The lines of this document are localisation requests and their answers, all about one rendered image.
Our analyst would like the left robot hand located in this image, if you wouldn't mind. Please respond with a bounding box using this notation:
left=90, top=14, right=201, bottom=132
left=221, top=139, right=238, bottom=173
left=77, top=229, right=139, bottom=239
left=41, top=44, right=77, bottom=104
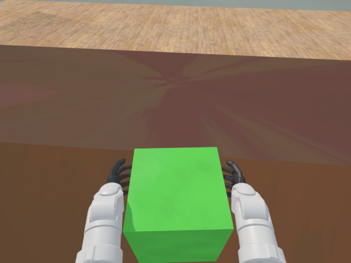
left=106, top=158, right=132, bottom=195

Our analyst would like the right robot hand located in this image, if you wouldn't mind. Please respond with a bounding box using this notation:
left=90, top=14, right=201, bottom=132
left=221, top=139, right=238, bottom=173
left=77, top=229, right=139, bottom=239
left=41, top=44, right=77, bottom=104
left=221, top=160, right=246, bottom=197

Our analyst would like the left robot forearm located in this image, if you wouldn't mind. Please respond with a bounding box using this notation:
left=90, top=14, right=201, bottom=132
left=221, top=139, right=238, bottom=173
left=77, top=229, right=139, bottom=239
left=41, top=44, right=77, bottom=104
left=75, top=182, right=124, bottom=263

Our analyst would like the right robot forearm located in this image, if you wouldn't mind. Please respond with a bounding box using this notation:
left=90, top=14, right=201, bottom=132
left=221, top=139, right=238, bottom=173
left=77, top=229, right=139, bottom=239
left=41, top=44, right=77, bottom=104
left=231, top=183, right=286, bottom=263

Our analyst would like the carton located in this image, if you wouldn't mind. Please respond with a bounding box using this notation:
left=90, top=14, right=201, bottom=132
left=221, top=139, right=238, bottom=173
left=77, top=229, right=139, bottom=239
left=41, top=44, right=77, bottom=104
left=123, top=147, right=234, bottom=263

